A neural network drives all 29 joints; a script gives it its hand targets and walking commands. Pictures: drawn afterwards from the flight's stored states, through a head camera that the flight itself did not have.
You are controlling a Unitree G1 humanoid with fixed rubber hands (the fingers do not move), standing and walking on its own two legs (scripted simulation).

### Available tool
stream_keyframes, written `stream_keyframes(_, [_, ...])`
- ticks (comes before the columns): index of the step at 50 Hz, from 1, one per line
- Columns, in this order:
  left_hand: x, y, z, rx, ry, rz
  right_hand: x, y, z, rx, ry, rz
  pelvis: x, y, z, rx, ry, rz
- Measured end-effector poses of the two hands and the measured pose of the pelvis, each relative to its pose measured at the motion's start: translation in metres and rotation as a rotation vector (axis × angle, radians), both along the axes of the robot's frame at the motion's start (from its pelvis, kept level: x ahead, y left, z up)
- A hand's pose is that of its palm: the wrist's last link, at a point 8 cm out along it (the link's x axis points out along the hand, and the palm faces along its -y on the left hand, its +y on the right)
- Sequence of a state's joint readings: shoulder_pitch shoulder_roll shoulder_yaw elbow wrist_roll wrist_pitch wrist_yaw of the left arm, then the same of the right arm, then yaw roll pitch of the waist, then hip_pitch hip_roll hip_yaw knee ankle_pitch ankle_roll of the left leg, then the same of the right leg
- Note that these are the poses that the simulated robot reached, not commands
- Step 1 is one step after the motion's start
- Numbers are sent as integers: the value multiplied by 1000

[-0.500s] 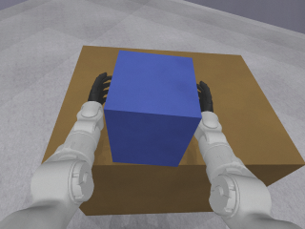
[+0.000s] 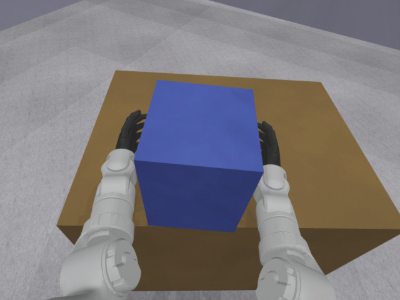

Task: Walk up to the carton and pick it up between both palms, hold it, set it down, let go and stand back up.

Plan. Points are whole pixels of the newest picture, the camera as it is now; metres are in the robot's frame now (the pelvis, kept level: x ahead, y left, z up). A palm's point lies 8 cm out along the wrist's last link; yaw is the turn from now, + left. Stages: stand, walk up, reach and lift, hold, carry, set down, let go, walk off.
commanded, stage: reach and lift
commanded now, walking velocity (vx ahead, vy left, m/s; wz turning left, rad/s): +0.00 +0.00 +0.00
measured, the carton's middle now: (197, 160) +0.41 +0.03 +0.05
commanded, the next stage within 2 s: none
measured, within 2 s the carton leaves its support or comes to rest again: leaves its support in 1.08 s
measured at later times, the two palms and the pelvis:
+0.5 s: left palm (127, 148) +0.40 +0.18 +0.08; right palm (268, 161) +0.40 -0.11 +0.09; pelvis +0.00 +0.00 +0.00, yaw +0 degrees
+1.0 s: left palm (127, 148) +0.40 +0.18 +0.09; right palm (268, 162) +0.39 -0.11 +0.09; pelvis +0.00 +0.00 +0.00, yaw +1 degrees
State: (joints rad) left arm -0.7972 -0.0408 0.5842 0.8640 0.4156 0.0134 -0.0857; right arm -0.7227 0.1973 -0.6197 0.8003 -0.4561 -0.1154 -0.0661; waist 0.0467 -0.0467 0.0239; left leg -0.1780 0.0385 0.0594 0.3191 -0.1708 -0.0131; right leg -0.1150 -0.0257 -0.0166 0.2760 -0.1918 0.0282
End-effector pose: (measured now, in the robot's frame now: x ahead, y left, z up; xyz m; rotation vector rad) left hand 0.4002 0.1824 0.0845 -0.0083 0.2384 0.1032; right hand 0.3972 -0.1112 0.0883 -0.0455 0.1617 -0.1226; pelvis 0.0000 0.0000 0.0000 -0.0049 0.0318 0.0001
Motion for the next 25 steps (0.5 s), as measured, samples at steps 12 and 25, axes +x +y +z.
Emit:
stream_keyframes(12, [-1, 0, 0, -4, -7, 0, -1, 0, 1, -4, -10, 0, -1, -1, 0, 1, -8, 3])
stream_keyframes(25, [0, 0, 0, -6, 1, -1, -1, 0, -1, 4, -8, -3, 0, -1, 0, 1, -6, 3])
